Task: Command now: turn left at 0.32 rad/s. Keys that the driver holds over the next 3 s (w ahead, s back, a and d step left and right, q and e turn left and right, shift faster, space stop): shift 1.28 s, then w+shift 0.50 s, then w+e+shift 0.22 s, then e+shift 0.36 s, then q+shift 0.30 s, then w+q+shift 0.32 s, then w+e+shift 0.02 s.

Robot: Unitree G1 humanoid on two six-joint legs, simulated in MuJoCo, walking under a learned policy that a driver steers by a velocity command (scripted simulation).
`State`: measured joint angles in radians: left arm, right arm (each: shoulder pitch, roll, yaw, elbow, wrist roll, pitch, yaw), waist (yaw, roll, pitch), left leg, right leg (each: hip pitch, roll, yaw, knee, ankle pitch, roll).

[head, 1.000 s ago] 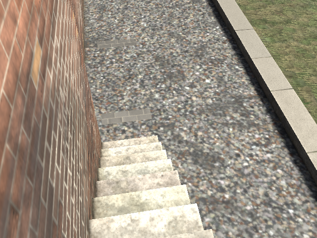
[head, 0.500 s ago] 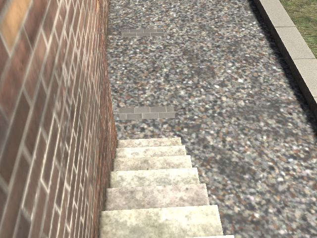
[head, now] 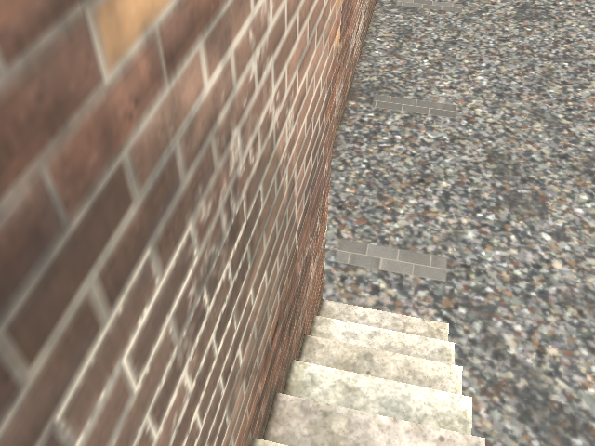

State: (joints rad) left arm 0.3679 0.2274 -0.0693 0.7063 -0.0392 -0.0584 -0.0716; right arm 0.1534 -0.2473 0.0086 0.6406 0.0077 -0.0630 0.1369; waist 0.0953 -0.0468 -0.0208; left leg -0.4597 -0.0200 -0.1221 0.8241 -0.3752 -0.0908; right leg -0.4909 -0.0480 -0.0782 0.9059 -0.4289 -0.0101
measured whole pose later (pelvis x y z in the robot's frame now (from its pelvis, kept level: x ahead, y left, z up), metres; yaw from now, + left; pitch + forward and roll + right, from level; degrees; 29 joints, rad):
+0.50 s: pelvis +0.03 -0.05 +0.02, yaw +2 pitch +1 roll +0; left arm 0.16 0.32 -0.02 0.78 0.00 -0.11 -0.05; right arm 0.28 -0.25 0.05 0.71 -0.01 -0.05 0.12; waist 0.03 0.01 0.01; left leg -0.39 0.12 -0.07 0.69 -0.32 -0.14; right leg -0.37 0.04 -0.17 0.73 -0.38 -0.11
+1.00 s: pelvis +0.02 -0.04 +0.02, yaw +2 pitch +0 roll +0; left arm 0.19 0.28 -0.02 0.84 0.00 -0.10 -0.04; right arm 0.26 -0.23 0.04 0.70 -0.01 -0.03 0.13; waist 0.04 0.01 0.04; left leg -0.36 0.12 -0.04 0.68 -0.32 -0.12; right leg -0.34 0.04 -0.14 0.70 -0.37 -0.10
